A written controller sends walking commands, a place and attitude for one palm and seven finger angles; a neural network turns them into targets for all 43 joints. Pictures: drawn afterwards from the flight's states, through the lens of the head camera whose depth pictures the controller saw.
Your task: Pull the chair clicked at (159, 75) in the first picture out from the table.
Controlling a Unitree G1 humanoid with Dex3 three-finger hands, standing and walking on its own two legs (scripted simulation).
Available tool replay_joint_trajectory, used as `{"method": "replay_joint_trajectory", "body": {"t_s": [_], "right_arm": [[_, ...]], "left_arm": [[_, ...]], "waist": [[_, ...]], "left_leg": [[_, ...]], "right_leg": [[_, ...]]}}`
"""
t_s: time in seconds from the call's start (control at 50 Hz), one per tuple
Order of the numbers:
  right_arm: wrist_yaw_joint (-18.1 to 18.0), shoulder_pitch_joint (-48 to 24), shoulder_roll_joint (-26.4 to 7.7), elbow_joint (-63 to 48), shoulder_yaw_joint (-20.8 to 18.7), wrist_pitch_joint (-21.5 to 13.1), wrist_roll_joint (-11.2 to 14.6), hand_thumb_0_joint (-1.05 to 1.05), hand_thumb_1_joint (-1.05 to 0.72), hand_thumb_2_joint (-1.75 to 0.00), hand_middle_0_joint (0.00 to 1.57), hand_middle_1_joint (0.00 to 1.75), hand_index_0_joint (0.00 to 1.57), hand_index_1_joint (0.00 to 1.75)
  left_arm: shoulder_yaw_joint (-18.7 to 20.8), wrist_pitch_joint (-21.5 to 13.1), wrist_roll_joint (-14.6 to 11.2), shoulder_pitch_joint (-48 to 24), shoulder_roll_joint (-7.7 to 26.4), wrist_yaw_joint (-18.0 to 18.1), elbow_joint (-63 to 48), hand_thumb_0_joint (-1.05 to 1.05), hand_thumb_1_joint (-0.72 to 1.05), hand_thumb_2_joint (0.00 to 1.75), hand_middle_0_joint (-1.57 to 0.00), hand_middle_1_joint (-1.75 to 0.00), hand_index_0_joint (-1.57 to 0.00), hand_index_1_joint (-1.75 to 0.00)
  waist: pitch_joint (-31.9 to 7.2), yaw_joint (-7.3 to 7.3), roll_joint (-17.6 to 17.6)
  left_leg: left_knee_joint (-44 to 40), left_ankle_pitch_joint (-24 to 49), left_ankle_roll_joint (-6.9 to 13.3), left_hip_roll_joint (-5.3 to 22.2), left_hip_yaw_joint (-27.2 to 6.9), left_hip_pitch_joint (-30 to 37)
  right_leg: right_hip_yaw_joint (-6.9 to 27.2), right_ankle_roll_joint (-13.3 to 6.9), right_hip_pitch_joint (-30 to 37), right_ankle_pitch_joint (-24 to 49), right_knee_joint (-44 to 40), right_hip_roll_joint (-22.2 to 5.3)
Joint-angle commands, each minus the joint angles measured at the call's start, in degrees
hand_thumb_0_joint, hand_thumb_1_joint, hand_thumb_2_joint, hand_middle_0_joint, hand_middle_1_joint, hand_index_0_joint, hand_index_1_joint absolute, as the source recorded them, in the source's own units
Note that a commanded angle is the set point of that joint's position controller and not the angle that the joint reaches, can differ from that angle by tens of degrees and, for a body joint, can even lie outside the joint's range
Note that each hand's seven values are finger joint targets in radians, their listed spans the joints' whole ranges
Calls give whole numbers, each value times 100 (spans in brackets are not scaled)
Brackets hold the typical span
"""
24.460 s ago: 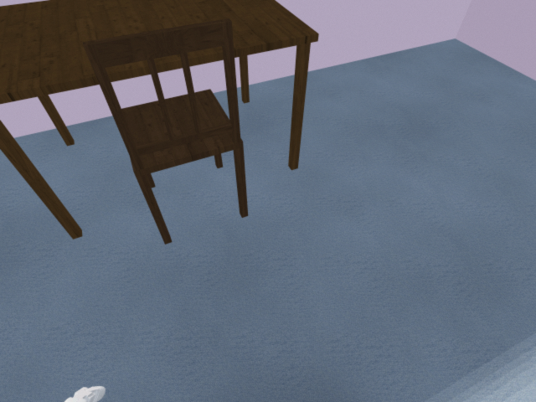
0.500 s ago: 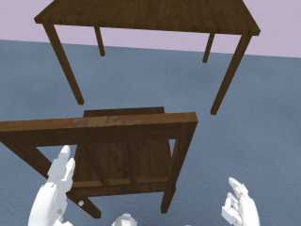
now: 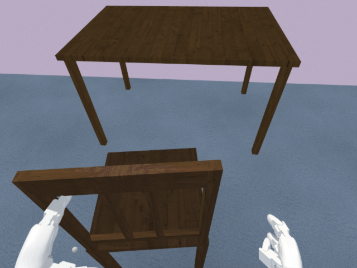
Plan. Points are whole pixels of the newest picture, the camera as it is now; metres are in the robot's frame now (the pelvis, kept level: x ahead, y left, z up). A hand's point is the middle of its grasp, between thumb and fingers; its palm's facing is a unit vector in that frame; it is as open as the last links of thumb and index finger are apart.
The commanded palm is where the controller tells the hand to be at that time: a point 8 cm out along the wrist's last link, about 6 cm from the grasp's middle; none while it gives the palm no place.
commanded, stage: draw the hand back to the body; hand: left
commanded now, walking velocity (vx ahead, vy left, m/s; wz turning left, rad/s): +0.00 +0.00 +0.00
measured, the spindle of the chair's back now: (118, 216) +0.26 +0.18 -0.06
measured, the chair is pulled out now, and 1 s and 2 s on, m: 0.59 0.60 0.60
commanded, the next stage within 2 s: step back with the hand held close in 0.84 s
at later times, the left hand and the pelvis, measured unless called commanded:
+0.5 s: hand (60, 238) +0.16 +0.24 +0.06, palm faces +0.19 -0.83 -0.53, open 7.7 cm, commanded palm +0.16 +0.29 +0.20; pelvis +0.03 -0.02 +0.02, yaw +1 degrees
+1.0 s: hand (69, 251) +0.14 +0.21 +0.07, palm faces +0.17 -0.82 -0.54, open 6.3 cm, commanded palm +0.14 +0.27 +0.20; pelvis +0.01 -0.04 +0.02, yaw +2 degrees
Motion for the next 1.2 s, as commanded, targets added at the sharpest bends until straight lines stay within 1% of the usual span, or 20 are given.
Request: {"method": "replay_joint_trajectory", "body": {"t_s": [0.0, 0.28, 0.34, 0.44, 0.52, 0.58, 0.64, 0.7, 0.78, 0.82, 0.9, 0.92, 0.94, 0.96, 0.98, 1.0, 1.02, 1.06, 1.12, 1.18], "right_arm": [[-26, -741, -528, -805, -135, -388, -76, 0, -90, -90, 20, 30, 20, 30], [144, -814, -640, -318, -87, -887, -101, 0, -90, -90, 20, 30, 20, 30], [155, -800, -678, -256, -99, -914, -75, 0, -90, -90, 20, 30, 20, 30], [179, -724, -698, -195, -107, -979, 2, 0, -90, -90, 20, 30, 20, 30], [214, -725, -693, -138, -111, -1048, 9, 0, -90, -90, 20, 30, 20, 30], [219, -756, -675, -142, -114, -1080, 4, 0, -90, -90, 20, 30, 20, 30], [219, -751, -660, -100, -110, -1095, 16, 0, -90, -90, 20, 30, 20, 30], [217, -763, -648, -91, -127, -1091, 15, 0, -90, -90, 20, 30, 20, 30], [204, -790, -656, -78, -127, -1083, 22, 0, -90, -90, 20, 30, 20, 30], [184, -814, -662, -36, -142, -1097, 29, 0, -90, -90, 20, 30, 20, 30], [179, -816, -631, -58, -133, -1124, 27, 0, -90, -90, 20, 30, 20, 30], [168, -872, -645, -36, -141, -1133, 40, 0, -90, -90, 20, 30, 20, 30], [168, -807, -618, -57, -100, -1142, 43, 0, -90, -90, 20, 30, 20, 30], [145, -375, -912, -421, -316, -719, 258, 0, -90, -90, 20, 30, 20, 30], [168, -453, -738, -426, -313, -521, 257, 0, -90, -90, 20, 30, 20, 30], [186, -503, -727, -495, -304, -415, 256, 0, -90, -90, 20, 30, 20, 30], [180, -580, -756, -587, -300, -358, 277, 0, -90, -90, 20, 30, 20, 30], [179, -631, -751, -649, -302, -221, 222, 0, -90, -90, 20, 30, 20, 30], [202, -773, -764, -722, -369, -43, 228, 0, -90, -90, 20, 30, 20, 30], [209, -741, -715, -799, -408, 96, 186, 0, -90, -90, 20, 30, 20, 30]], "left_arm": [[1575, -645, 55, -859, 995, 613, -1964, 0, 10, 51, -9, -14, -9, -14], [2130, -529, 93, -1746, 1557, 838, -2907, 0, 61, 76, -16, -24, -16, -24], [2265, -474, 80, -1972, 1753, 875, -3070, 0, 72, 81, -18, -26, -18, -26], [2460, -428, 68, -2278, 2087, 935, -3439, 0, 90, 90, -20, -30, -20, -30], [2459, -406, 87, -2169, 2072, 922, -3325, 0, 90, 90, -20, -30, -20, -30], [2448, -465, 66, -2171, 2028, 918, -3350, 0, 90, 90, -20, -30, -20, -30], [2445, -472, 75, -2127, 2035, 920, -3326, 0, 90, 90, -20, -30, -20, -30], [2455, -492, 71, -2143, 2017, 926, -3265, 0, 90, 90, -20, -30, -20, -30], [2435, -512, 65, -2247, 2019, 918, -3240, 0, 90, 90, -20, -30, -20, -30], [2509, -501, 83, -2189, 2114, 934, -3176, 0, 90, 90, -20, -30, -20, -30], [2446, -555, 77, -2247, 2022, 931, -3223, 0, 90, 90, -20, -30, -20, -30], [2498, -518, 84, -2202, 2093, 929, -3137, 0, 90, 90, -20, -30, -20, -30], [2323, -549, 57, -2317, 1940, 918, -3245, 0, 90, 90, -20, -30, -20, -30], [2992, -760, -192, -3196, 2939, 698, -3062, 0, 90, 90, -20, -30, -20, -30], [2669, -682, -172, -3030, 2411, 601, -2729, 0, 90, 90, -20, -30, -20, -30], [2577, -672, -187, -2939, 2276, 565, -2679, 0, 90, 90, -20, -30, -20, -30], [2657, -718, -182, -2935, 2427, 548, -2821, 0, 90, 90, -20, -30, -20, -30], [2668, -803, -167, -2587, 2313, 592, -2955, 0, 90, 90, -20, -30, -20, -30], [2854, -908, -156, -1959, 2425, 648, -3240, 0, 90, 90, -20, -30, -20, -30], [3003, -1006, -166, -1611, 2472, 706, -3469, 0, 90, 90, -20, -30, -20, -30]], "waist": [[-382, 167, 326], [-785, 247, 821], [-755, 249, 786], [-803, 264, 1039], [-904, 293, 1157], [-885, 273, 747], [-875, 281, 1016], [-904, 264, 696], [-761, 243, 728], [-826, 271, 936], [-715, 258, 687], [-697, 276, 851], [-603, 232, 809], [408, 110, 117], [243, 37, -134], [98, 40, -265], [-162, 56, 176], [-457, 80, 587], [-1042, 132, 965], [-1170, 148, 681]], "left_leg": [[-1154, 1439, 191, -30, 110, 1025], [-1517, 3094, 182, -44, 191, 1991], [-1541, 3163, 171, -46, 172, 1998], [-1540, 3317, 163, -41, 143, 2052], [-1526, 3421, 156, -27, 135, 2121], [-1478, 3300, 190, -35, 176, 2092], [-1474, 3147, 185, -60, 207, 2047], [-1439, 3071, 197, -54, 221, 2023], [-1458, 2740, 195, -52, 232, 1955], [-1455, 2619, 192, -64, 244, 1954], [-1439, 2521, 209, -48, 224, 1906], [-1442, 2374, 202, -52, 244, 1883], [-1444, 2309, 209, -63, 250, 1829], [-1402, 2433, 264, 158, 11, 1479], [-1337, 2332, 225, 160, 57, 1486], [-1231, 2406, 210, 132, 115, 1563], [-1306, 2527, 218, 124, 111, 1735], [-1485, 3123, 205, 225, 49, 1780], [-1562, 3885, 250, 352, 3, 2029], [-1469, 3898, 222, 454, -64, 1735]], "right_leg": [[-113, -316, 324, 1482, -1062, -91], [-139, -276, 1265, 2981, -1236, -167], [-160, -270, 1326, 3072, -1231, -174], [-183, -273, 1345, 3104, -1174, -200], [-224, -266, 1350, 3055, -1144, -217], [-250, -238, 1323, 3225, -1111, -211], [-199, -257, 1318, 3196, -1123, -243], [-223, -233, 1316, 3276, -1094, -243], [-188, -238, 1214, 3088, -1142, -263], [-133, -258, 1222, 2937, -1159, -268], [-174, -245, 1104, 2812, -1173, -269], [-116, -260, 1092, 2684, -1203, -267], [-162, -246, 1049, 2660, -1217, -283], [509, -216, 501, 3299, -1632, -442], [457, -206, 749, 3671, -1698, -595], [457, -200, 876, 3967, -1677, -650], [518, -211, 961, 4141, -1596, -703], [334, -168, 1297, 4030, -1396, -657], [274, -131, 1591, 3991, -1144, -543], [195, -120, 1748, 3913, -1126, -590]]}}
